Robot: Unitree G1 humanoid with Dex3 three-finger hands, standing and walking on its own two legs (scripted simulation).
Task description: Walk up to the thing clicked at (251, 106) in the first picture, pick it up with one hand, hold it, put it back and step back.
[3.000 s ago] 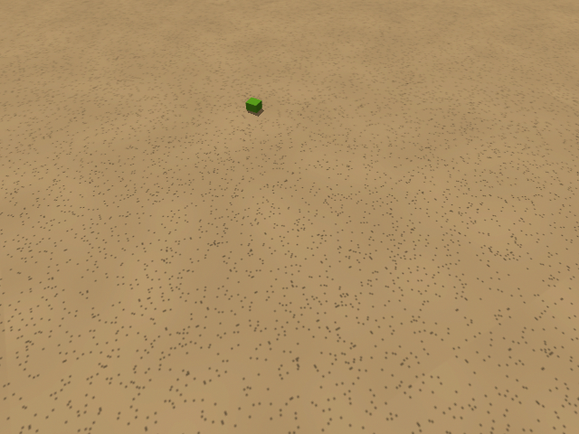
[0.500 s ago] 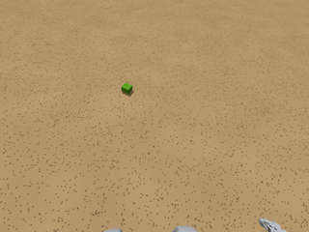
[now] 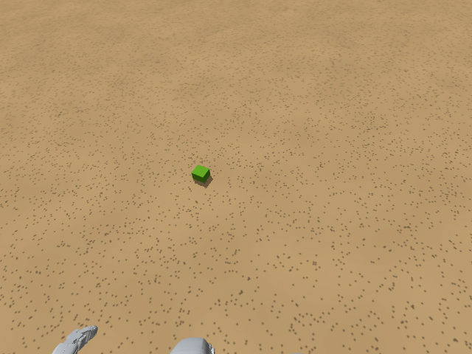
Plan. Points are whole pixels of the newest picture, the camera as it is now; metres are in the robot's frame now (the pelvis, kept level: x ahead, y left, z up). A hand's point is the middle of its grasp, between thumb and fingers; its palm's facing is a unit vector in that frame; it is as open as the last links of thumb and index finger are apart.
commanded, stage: walk up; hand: left
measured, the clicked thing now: (201, 173) +1.08 +0.25 -0.74
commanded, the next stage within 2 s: none
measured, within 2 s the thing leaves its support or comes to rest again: neither
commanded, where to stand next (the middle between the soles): +0.71 +0.02 m, yaw +1 degrees
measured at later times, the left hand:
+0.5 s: hand (106, 284) +0.27 +0.31 -0.15, palm faces -0.06 -0.94 -0.33, open 7.4 cm
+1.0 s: hand (137, 210) +0.45 +0.27 -0.12, palm faces -0.01 -0.92 -0.40, open 7.4 cm
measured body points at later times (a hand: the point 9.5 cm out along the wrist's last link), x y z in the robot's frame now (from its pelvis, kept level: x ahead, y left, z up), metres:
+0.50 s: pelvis +0.22 +0.03 +0.00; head +0.24 +0.05 +0.45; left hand +0.28 +0.36 -0.12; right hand +0.30 -0.29 -0.09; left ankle +0.24 +0.15 -0.73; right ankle +0.27 -0.12 -0.68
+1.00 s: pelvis +0.41 -0.01 +0.00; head +0.43 -0.02 +0.45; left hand +0.45 +0.32 -0.10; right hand +0.49 -0.33 -0.12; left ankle +0.51 +0.14 -0.71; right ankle +0.41 -0.13 -0.73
